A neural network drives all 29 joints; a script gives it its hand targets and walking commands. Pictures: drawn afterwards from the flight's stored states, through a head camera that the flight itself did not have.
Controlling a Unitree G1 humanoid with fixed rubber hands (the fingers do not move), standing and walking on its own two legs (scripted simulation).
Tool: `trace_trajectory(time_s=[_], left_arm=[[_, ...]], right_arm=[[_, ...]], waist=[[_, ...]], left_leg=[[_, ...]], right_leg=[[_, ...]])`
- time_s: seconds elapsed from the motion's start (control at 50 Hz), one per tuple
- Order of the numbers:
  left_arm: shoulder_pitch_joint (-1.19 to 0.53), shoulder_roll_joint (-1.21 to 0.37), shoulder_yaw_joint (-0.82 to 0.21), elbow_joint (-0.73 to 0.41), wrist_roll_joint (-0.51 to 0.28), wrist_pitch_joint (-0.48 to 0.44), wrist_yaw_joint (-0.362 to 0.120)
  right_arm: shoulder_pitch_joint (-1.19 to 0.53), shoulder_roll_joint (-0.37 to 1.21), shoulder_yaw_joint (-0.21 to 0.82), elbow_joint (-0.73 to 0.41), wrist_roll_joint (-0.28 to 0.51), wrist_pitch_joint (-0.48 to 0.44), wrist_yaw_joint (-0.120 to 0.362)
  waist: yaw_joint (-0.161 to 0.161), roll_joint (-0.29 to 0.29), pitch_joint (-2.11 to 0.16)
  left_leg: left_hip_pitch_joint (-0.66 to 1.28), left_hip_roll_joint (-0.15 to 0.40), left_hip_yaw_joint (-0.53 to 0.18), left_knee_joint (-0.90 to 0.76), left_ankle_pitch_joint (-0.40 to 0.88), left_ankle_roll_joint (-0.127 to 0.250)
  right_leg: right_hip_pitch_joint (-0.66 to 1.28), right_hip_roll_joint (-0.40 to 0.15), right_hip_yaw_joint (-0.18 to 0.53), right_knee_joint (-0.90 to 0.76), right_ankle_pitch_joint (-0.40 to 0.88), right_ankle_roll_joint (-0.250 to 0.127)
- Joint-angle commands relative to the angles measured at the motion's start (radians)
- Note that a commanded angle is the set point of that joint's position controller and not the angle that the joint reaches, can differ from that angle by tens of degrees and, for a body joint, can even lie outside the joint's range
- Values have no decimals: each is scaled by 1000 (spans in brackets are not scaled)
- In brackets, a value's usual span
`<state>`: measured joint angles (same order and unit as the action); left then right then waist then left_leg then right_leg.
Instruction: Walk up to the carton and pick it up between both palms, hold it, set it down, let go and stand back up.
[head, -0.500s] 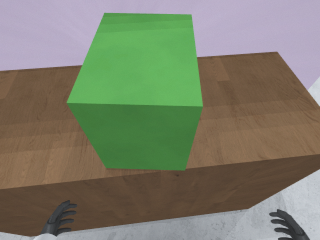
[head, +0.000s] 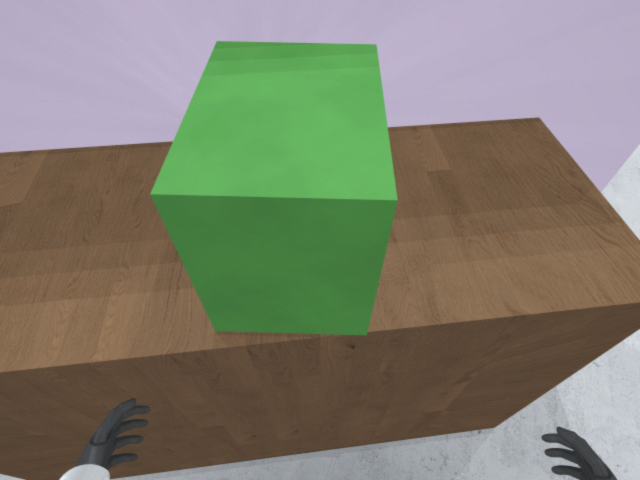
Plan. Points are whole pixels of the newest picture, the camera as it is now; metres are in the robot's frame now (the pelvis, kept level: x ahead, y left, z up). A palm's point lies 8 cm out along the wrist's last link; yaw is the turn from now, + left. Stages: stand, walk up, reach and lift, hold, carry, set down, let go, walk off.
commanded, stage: stand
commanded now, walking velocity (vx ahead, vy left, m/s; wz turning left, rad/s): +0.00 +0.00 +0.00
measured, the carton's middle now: (293, 191) +0.44 +0.07 +0.12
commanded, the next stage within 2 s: none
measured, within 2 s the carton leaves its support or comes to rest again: neither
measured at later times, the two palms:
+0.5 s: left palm (99, 474) +0.14 +0.30 -0.08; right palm out of the picture +0.11 -0.31 -0.07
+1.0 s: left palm out of the picture +0.12 +0.30 -0.09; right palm out of the picture +0.09 -0.32 -0.07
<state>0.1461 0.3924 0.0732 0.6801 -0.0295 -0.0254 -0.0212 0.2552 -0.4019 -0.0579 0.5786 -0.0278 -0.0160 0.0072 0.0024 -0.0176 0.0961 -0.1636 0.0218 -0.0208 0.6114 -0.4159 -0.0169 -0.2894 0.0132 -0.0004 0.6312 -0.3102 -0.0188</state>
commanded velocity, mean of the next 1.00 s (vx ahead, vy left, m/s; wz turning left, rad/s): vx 0.00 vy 0.00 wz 0.00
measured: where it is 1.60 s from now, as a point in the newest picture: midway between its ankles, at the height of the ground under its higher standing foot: outside the picture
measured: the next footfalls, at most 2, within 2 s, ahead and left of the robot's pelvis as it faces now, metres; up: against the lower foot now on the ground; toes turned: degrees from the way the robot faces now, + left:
none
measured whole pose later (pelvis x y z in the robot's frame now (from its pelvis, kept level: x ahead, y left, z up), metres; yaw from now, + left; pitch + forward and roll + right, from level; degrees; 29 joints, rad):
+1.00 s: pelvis -0.02 +0.00 +0.00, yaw +0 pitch -3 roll +0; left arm 0.06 0.38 0.07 0.90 -0.03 -0.02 -0.02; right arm 0.22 -0.40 -0.06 0.73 -0.03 -0.02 0.01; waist 0.00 -0.02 0.10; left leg -0.16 0.02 -0.02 0.57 -0.36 -0.02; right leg -0.28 0.01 0.00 0.57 -0.24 -0.02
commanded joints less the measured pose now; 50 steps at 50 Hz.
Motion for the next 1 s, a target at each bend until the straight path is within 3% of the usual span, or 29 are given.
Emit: trace_trajectory(time_s=[0.0,0.08,0.1,0.12,0.14,0.2,0.22,0.24,0.26,0.32,0.34,0.36,0.4,0.44,0.46,0.48,0.52,0.56,0.58,0.6,0.64,0.66,0.7,0.76,0.78,0.86,0.92,0.96,0.98], left_arm=[[-71,187,14,-6,43,-29,3],[-67,182,13,25,46,-27,7],[-73,185,9,46,48,-28,3],[-75,197,17,38,50,-32,6],[-95,193,20,43,42,-31,7],[-100,191,14,63,48,-30,14],[-94,197,19,59,51,-30,12],[-120,184,13,61,48,-25,11],[-94,178,9,76,46,-25,10],[-118,182,10,87,46,-25,12],[-123,186,8,94,48,-24,12],[-120,182,11,90,44,-26,13],[-136,180,12,111,46,-23,11],[-122,179,13,114,47,-25,14],[-144,178,11,118,44,-23,13],[-153,199,9,125,49,-22,16],[-130,185,8,134,45,-25,10],[-152,192,10,140,45,-29,10],[-168,197,12,146,53,-27,12],[-145,185,16,150,49,-25,10],[-160,192,14,157,47,-20,8],[-147,194,12,167,48,-17,11],[-160,187,12,167,49,-19,14],[-158,181,11,184,50,-16,13],[-161,170,4,176,44,-18,10],[-162,188,6,182,43,-21,7],[-163,170,3,196,45,-17,9],[-167,173,5,208,49,-16,11],[-167,155,4,210,50,-12,11]], right_arm=[[-73,-197,-39,59,15,-30,-7],[-51,-189,-39,86,18,-33,-3],[-103,-173,-33,86,11,-32,1],[-75,-176,-35,81,14,-33,-2],[-78,-165,-30,92,14,-33,-6],[-67,-177,-33,105,20,-36,-8],[-67,-186,-31,107,18,-33,-11],[-78,-175,-35,103,16,-31,-8],[-74,-161,-25,107,18,-30,-9],[-90,-182,-35,116,17,-32,-10],[-76,-167,-27,120,14,-30,-8],[-74,-163,-24,131,21,-29,-12],[-78,-164,-28,125,17,-30,-10],[-79,-170,-23,136,17,-29,-11],[-107,-165,-23,134,14,-30,-11],[-96,-168,-26,131,22,-27,-13],[-91,-175,-24,153,16,-28,-7],[-90,-157,-23,155,14,-27,-9],[-79,-155,-22,155,22,-26,-9],[-78,-174,-25,161,13,-28,-13],[-108,-172,-24,166,16,-26,-9],[-101,-173,-24,160,20,-21,-7],[-93,-164,-25,178,14,-27,-12],[-113,-164,-19,184,17,-27,-10],[-113,-183,-24,180,13,-28,-10],[-132,-178,-24,183,17,-21,-5],[-143,-157,-16,192,14,-29,-9],[-128,-153,-18,196,18,-21,-8],[-131,-162,-15,192,15,-25,-10]], waist=[[5,-7,-141],[1,24,-124],[6,11,-156],[-7,34,-155],[6,-1,-175],[-5,20,-170],[-2,61,-167],[-4,18,-150],[-5,46,-163],[2,0,-159],[2,26,-163],[4,4,-167],[-6,19,-147],[8,42,-145],[2,21,-154],[-6,22,-140],[1,34,-173],[-6,-23,-156],[-15,-2,-156],[-1,-1,-171],[0,55,-153],[-6,17,-145],[-5,1,-140],[5,56,-145],[10,6,-149],[2,42,-174],[9,10,-143],[-2,41,-131],[7,65,-140]], left_leg=[[-20,58,-69,-145,199,63],[-31,66,-80,-164,203,65],[-2,72,-78,-158,260,64],[-11,64,-73,-152,265,59],[-22,71,-78,-153,286,66],[-9,76,-81,-153,367,59],[-5,73,-68,-140,385,63],[-20,78,-70,-142,353,61],[-1,80,-75,-149,355,64],[-25,75,-75,-152,299,60],[-22,69,-67,-148,304,58],[-15,73,-72,-154,314,62],[-14,69,-67,-168,293,60],[-27,79,-81,-181,295,61],[-33,81,-75,-170,297,58],[-31,70,-75,-165,269,57],[-2,66,-61,-164,281,51],[0,70,-78,-164,257,53],[-5,72,-69,-174,295,52],[4,67,-64,-177,275,49],[-27,79,-83,-198,262,56],[-19,78,-77,-187,266,54],[-26,84,-85,-204,273,57],[-20,89,-90,-222,275,57],[-26,88,-88,-209,286,60],[-7,77,-76,-210,268,58],[-19,80,-89,-224,240,59],[-31,85,-99,-243,246,62],[-17,80,-89,-236,221,57]], right_leg=[[99,-103,149,-143,212,-48],[101,-105,159,-156,194,-54],[121,-105,135,-146,257,-49],[139,-107,150,-147,280,-50],[145,-108,137,-128,316,-45],[164,-109,128,-112,374,-45],[147,-102,130,-107,384,-45],[144,-108,121,-111,355,-48],[142,-108,136,-109,346,-50],[144,-107,128,-126,321,-47],[161,-122,146,-128,323,-54],[150,-113,142,-137,292,-47],[133,-114,138,-148,289,-47],[152,-111,148,-154,309,-48],[162,-111,135,-152,324,-43],[134,-126,159,-164,273,-51],[141,-126,162,-174,292,-52],[116,-130,155,-179,267,-49],[139,-119,148,-182,281,-38],[148,-113,134,-178,285,-39],[150,-122,149,-179,250,-42],[146,-117,141,-185,268,-41],[155,-117,145,-190,254,-41],[149,-116,139,-183,251,-37],[162,-106,131,-192,260,-39],[160,-114,137,-203,269,-32],[141,-108,134,-202,235,-32],[151,-111,135,-214,226,-31],[144,-118,141,-231,215,-29]])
